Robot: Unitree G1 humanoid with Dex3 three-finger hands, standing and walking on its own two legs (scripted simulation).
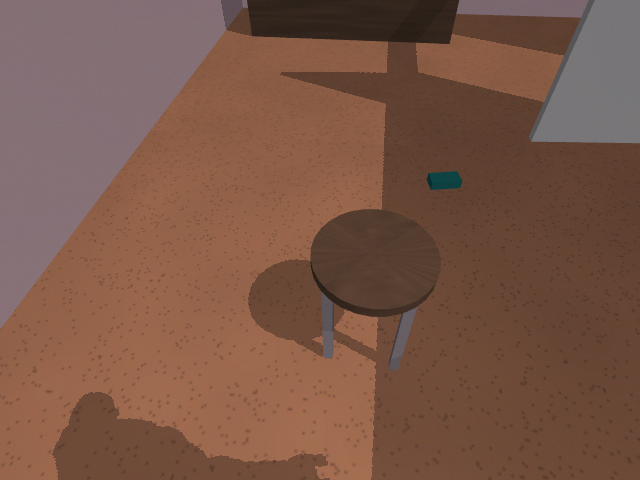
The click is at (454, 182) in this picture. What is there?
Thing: flat box
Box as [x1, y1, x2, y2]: [427, 171, 461, 189]
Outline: 461,179 457,171 428,173 427,181 431,189 459,187
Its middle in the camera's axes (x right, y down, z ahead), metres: +0.60 -0.28 +1.91
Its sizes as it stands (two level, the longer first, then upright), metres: 0.145 0.075 0.044
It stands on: the floor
